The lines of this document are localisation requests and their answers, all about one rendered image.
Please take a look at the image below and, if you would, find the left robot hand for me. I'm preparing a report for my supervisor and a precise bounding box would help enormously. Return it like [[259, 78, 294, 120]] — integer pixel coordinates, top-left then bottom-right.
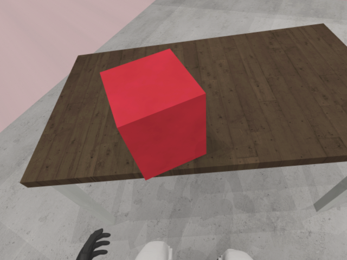
[[76, 229, 111, 260]]

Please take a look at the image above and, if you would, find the robot left thigh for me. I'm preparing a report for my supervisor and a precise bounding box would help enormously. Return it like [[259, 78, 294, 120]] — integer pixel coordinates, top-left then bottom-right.
[[135, 241, 173, 260]]

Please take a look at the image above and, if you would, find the carton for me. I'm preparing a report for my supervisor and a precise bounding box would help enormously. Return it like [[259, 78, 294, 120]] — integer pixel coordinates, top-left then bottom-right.
[[100, 49, 207, 180]]

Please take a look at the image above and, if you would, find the table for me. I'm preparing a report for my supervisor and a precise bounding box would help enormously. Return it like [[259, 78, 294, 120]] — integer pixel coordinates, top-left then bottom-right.
[[20, 23, 347, 226]]

